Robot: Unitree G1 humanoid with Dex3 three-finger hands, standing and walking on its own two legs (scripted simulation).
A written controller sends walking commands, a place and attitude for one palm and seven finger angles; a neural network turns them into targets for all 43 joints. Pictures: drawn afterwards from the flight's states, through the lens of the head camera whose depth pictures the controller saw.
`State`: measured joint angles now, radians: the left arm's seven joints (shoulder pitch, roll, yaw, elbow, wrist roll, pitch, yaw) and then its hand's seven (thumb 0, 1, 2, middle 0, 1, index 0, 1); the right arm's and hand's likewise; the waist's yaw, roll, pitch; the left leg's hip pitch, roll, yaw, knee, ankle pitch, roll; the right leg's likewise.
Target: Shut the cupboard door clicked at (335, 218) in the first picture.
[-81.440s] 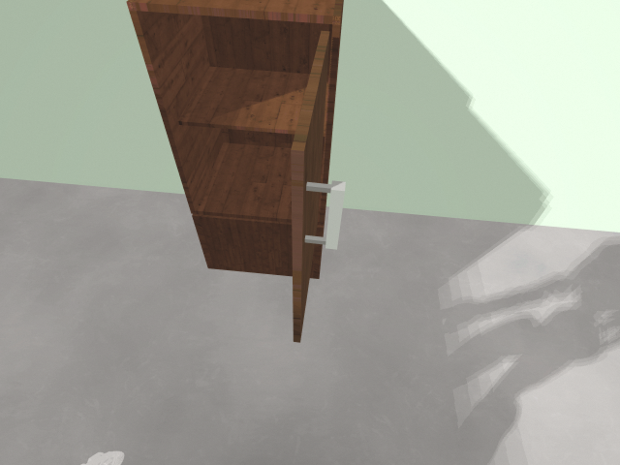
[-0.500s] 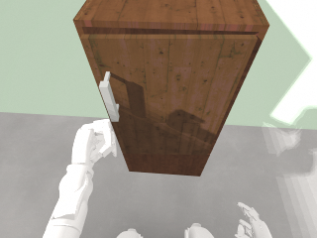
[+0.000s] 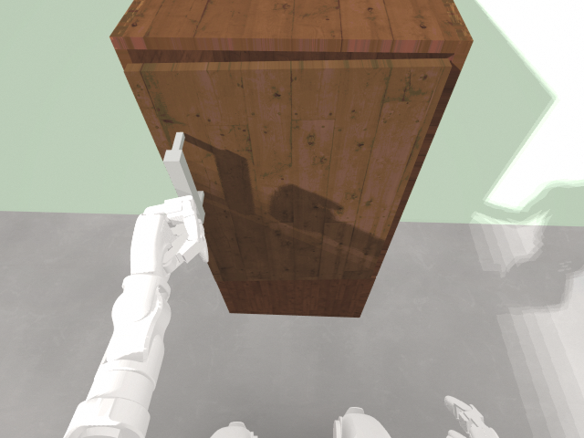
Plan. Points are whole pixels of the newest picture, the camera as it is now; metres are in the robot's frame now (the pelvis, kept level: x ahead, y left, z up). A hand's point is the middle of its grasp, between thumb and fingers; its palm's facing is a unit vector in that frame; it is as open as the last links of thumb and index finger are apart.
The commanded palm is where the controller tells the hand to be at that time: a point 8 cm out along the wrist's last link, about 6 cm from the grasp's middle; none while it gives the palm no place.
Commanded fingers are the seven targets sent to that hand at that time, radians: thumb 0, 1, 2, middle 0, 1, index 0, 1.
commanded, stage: bring the fist close to the handle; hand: left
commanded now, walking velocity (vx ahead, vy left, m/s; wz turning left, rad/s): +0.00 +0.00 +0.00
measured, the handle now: (188, 180) +0.48 +0.17 +0.05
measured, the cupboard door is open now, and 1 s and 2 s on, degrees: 3 0 0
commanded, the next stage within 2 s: push the door shut along its arc in 0.12 s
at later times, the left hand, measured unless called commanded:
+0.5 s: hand (200, 220) +0.40 +0.14 +0.06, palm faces -0.08 -1.00 -0.03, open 3.1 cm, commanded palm +0.39 +0.19 +0.06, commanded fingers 0.00 0.90 0.90 -1.30 -1.50 -1.30 -1.50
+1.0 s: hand (202, 205) +0.42 +0.14 +0.06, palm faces -0.18 -0.98 -0.04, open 3.3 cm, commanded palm +0.46 +0.17 +0.06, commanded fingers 0.00 0.90 0.90 -1.30 -1.50 -1.30 -1.50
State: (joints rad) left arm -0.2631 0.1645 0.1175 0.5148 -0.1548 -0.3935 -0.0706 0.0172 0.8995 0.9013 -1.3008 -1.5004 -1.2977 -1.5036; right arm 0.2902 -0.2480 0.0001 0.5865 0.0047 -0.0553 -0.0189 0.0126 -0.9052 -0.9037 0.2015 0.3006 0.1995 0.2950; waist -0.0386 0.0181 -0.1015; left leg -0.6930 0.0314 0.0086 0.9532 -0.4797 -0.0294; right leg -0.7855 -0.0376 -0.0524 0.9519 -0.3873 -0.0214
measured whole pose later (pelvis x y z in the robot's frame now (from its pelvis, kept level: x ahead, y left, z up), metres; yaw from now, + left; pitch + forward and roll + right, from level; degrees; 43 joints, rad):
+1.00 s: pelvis -0.03 +0.02 -0.02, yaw +2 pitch +17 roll -1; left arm -0.81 0.30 0.12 1.06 -0.17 -0.44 -0.26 0.02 0.90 0.90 -1.42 -1.50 -1.39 -1.50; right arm 0.32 -0.27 0.02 0.67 0.01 -0.05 -0.04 0.01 -0.91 -0.90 0.20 0.30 0.20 0.30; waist -0.09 0.01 -0.09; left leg -0.90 0.01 -0.03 1.08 -0.47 -0.01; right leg -0.95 -0.07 -0.08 1.02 -0.36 -0.01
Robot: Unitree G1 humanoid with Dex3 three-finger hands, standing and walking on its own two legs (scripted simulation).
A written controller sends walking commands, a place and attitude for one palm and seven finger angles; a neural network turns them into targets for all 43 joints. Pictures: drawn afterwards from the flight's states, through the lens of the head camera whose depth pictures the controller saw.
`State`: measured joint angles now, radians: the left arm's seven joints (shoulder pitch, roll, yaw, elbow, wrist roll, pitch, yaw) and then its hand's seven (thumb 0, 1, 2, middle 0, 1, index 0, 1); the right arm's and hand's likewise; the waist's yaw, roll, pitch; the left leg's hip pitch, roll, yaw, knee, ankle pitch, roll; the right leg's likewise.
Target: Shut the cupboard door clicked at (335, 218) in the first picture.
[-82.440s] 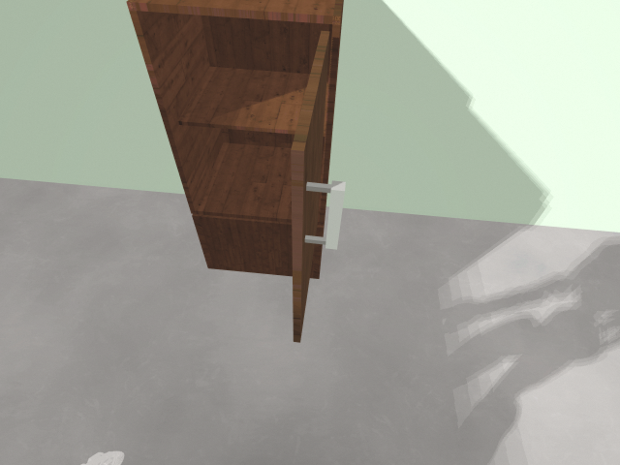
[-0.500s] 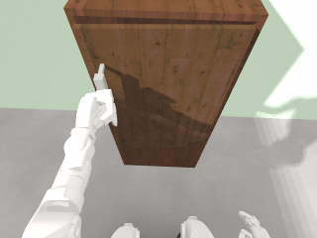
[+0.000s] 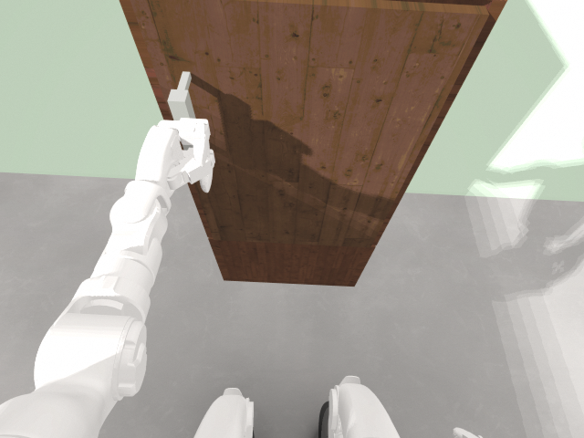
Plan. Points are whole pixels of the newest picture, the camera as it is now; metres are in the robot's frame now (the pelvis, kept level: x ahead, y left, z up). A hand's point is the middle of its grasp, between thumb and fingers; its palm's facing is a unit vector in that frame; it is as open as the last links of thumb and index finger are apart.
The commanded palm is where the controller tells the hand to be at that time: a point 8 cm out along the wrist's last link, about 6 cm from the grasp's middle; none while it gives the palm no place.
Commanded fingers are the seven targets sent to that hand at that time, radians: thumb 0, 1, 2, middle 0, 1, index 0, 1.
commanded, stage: pull the fist back off the door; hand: left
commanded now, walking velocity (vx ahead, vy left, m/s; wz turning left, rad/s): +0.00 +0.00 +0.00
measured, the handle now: (193, 126) +0.54 +0.14 +0.07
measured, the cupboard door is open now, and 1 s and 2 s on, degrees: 0 0 0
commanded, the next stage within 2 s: draw the hand back to the body in 0.98 s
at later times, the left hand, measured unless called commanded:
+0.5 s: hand (222, 161) +0.46 +0.09 +0.08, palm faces -0.02 -1.00 -0.04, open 3.2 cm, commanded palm +0.44 +0.14 +0.08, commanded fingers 0.00 0.90 0.90 -1.30 -1.50 -1.30 -1.50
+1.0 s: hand (220, 200) +0.40 +0.09 +0.08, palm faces -0.04 -1.00 -0.01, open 3.1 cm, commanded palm +0.38 +0.14 +0.08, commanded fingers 0.00 0.90 0.90 -1.30 -1.50 -1.30 -1.50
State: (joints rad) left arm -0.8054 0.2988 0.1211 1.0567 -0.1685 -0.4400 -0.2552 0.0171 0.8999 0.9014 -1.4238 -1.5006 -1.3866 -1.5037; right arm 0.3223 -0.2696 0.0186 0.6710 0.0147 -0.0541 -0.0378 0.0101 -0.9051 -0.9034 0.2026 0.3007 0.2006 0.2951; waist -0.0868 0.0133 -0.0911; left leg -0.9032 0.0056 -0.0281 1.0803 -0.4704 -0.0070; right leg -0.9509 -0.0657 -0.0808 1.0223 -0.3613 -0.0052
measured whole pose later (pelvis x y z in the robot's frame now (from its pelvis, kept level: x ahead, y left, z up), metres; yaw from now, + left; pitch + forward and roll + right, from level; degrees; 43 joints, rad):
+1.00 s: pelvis +0.04 -0.01 +0.02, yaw -2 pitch +14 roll +0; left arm -0.23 0.11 0.03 0.46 -0.11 -0.41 0.01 0.02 0.90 0.90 -1.30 -1.50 -1.30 -1.50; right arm 0.28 -0.24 -0.01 0.55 -0.01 -0.03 0.00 0.01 -0.91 -0.90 0.20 0.30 0.20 0.29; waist -0.03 0.02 -0.11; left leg -0.69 0.02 0.00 0.94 -0.49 -0.01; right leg -0.78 -0.02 -0.02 0.93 -0.39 -0.01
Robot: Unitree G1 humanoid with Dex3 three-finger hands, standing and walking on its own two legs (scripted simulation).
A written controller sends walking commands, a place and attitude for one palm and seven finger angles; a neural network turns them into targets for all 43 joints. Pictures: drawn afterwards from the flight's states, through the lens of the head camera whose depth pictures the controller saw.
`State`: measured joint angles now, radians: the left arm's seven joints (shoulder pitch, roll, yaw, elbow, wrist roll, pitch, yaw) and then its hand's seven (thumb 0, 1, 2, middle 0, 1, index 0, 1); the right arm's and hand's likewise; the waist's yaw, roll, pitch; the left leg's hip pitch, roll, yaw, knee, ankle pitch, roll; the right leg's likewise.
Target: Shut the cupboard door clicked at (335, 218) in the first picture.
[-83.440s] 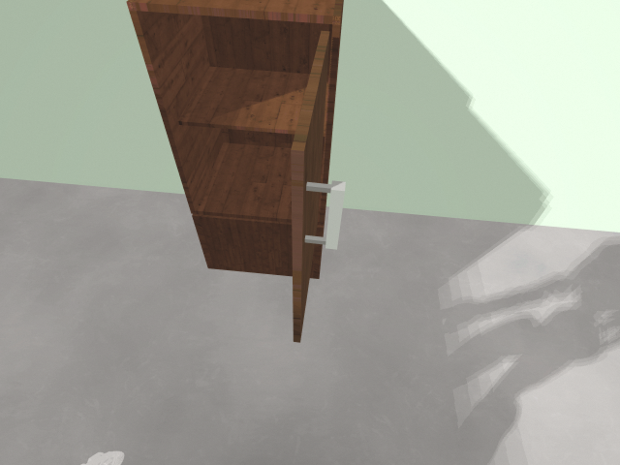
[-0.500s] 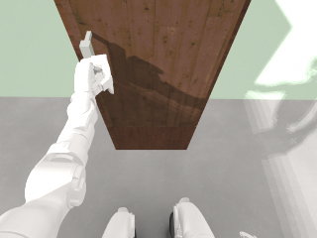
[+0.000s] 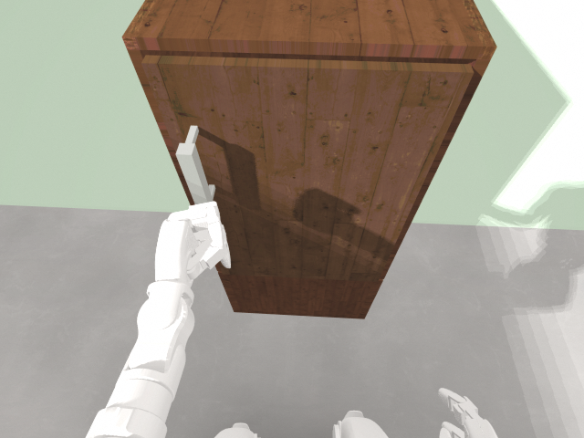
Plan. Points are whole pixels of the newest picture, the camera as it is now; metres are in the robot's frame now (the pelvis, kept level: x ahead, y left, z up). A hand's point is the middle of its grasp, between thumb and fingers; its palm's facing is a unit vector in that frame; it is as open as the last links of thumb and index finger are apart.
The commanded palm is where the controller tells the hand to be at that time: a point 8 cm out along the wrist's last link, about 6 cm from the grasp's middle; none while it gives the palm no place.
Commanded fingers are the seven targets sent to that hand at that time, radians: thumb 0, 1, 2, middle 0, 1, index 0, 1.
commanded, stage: draw the hand back to the body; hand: left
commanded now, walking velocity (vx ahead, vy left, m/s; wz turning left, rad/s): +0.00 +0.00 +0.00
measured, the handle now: (200, 174) +0.49 +0.16 +0.05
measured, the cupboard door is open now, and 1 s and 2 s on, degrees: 0 0 0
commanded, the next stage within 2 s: step back with the hand held close in 1.68 s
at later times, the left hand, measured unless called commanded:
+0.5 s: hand (176, 267) +0.29 +0.14 +0.11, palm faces +0.00 -1.00 -0.05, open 3.1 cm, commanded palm +0.26 +0.20 +0.12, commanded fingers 0.00 0.90 0.90 -1.27 -1.47 -1.27 -1.47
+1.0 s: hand (46, 297) +0.23 +0.23 +0.17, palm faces +0.32 -0.89 -0.32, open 3.9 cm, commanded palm +0.19 +0.27 +0.19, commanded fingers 0.00 0.90 0.90 -0.58 -0.72 -0.58 -0.72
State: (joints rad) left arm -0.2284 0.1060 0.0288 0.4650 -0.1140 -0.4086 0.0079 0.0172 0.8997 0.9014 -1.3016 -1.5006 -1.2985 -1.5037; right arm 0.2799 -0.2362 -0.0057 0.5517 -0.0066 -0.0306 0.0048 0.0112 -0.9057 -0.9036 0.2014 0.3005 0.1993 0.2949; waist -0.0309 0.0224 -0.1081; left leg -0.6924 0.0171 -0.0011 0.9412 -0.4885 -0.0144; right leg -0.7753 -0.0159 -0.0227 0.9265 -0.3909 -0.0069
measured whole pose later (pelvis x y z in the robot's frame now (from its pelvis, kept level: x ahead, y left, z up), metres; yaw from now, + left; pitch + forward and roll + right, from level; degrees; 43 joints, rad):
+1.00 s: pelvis +0.01 +0.01 +0.05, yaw +1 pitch -3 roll +0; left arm 0.33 0.29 0.15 -0.23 -0.05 -0.05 0.10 0.02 0.90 0.90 -0.85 -1.00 -0.85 -1.01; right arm 0.21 -0.22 0.05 0.60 0.01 -0.10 -0.10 0.01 -0.90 -0.90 0.20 0.30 0.20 0.30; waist 0.05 0.06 0.00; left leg -0.12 0.01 -0.01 0.49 -0.31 -0.01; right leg -0.20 -0.02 -0.03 0.49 -0.24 0.00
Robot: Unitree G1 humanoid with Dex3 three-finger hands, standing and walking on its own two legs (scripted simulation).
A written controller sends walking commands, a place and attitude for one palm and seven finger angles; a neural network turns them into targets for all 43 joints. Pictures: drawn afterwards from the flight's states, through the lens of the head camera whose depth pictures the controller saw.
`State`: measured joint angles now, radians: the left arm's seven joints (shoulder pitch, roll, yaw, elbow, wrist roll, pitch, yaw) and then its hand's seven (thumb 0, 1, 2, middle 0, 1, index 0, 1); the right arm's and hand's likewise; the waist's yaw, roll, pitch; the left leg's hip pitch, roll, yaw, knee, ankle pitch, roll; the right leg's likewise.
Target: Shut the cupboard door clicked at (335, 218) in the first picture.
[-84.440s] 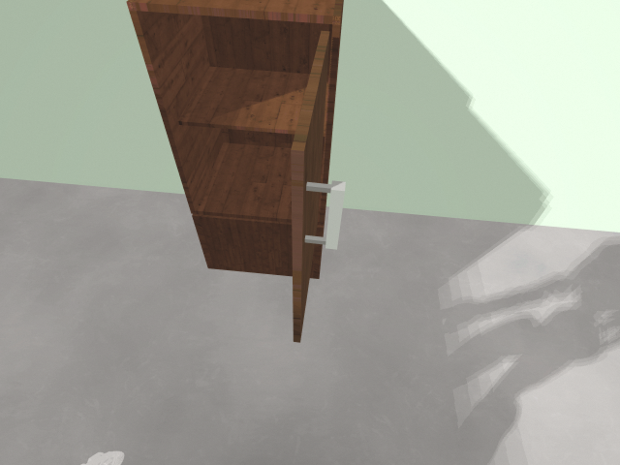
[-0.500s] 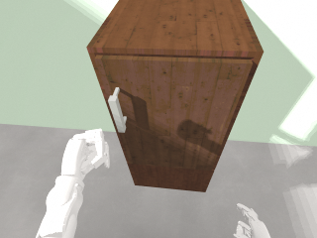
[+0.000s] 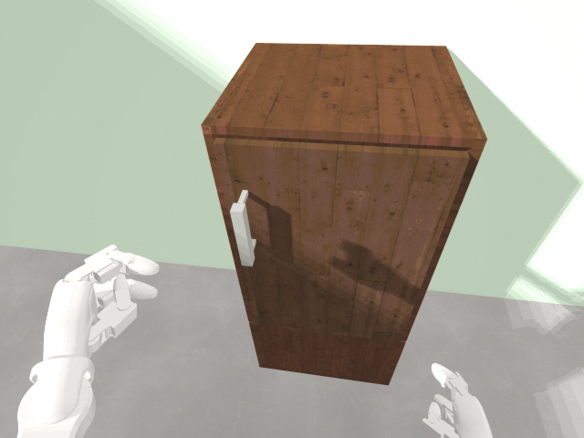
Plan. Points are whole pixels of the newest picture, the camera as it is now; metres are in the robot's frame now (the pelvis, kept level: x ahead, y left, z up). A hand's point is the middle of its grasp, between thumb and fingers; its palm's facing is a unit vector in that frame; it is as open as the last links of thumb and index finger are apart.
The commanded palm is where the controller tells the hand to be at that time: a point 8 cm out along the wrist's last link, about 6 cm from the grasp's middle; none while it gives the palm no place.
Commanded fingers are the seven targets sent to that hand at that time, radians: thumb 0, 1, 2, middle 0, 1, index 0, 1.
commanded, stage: draw the hand back to the body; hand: left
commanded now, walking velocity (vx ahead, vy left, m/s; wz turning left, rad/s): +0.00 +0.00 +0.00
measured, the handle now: (246, 228) +0.48 +0.15 +0.00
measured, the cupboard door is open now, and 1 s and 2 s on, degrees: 0 0 0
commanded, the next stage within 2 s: step back with the hand held close in 0.68 s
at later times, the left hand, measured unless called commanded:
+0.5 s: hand (52, 308) +0.19 +0.27 +0.16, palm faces +0.49 -0.78 -0.39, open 7.2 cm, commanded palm +0.15 +0.30 +0.18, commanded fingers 0.00 0.90 0.90 -0.20 -0.30 -0.20 -0.30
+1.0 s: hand (62, 308) +0.20 +0.27 +0.16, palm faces +0.42 -0.78 -0.45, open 7.4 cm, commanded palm +0.14 +0.31 +0.18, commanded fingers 0.00 0.90 0.90 -0.20 -0.30 -0.20 -0.30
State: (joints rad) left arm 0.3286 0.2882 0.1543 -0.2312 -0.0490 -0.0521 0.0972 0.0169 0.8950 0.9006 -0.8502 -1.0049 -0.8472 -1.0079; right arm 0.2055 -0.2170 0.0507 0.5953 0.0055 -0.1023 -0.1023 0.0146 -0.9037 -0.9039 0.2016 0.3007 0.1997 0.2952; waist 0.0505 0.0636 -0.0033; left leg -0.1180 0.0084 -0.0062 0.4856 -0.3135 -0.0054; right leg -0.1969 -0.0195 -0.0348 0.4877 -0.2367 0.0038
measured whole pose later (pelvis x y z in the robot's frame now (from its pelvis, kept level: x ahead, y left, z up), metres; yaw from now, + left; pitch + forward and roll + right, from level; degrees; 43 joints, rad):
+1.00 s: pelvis -0.01 +0.01 +0.00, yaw -1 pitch +0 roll -1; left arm 0.50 0.35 0.38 -0.38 -0.05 -0.15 0.12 0.01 0.89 0.90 -0.21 -0.30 -0.21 -0.31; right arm 0.18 -0.25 -0.01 0.60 0.00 -0.07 -0.07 0.01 -0.90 -0.90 0.20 0.30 0.20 0.30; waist 0.02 0.07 -0.01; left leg -0.19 0.02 0.01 0.48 -0.30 0.00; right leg -0.25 -0.01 -0.02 0.42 -0.18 0.01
